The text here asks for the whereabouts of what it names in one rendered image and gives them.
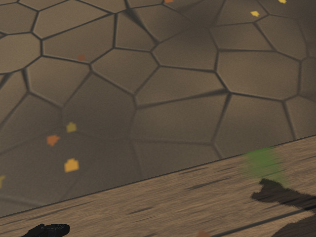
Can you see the left robot hand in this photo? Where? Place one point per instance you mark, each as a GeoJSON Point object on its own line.
{"type": "Point", "coordinates": [51, 230]}

